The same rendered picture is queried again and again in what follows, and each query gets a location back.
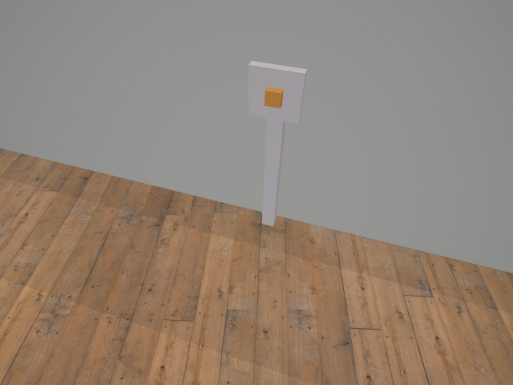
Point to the button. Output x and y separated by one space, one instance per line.
273 97

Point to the panel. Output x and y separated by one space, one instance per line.
292 81

